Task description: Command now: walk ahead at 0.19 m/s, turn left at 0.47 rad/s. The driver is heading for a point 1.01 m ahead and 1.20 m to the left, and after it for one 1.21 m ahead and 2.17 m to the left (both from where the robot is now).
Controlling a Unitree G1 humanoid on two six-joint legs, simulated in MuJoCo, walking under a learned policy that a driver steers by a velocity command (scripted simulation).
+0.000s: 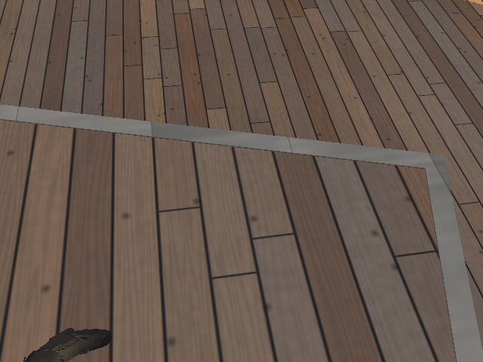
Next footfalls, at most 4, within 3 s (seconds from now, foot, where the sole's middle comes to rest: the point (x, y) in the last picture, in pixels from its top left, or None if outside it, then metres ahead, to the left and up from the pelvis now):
0.06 right None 0.21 -0.12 -0.78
0.50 left None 0.09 0.14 -0.78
0.92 right None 0.21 -0.05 -0.78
1.36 left None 0.27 0.39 -0.78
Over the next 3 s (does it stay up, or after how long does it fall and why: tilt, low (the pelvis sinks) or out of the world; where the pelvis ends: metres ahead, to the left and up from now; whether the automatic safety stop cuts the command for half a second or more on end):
stays up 0.71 0.99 -0.02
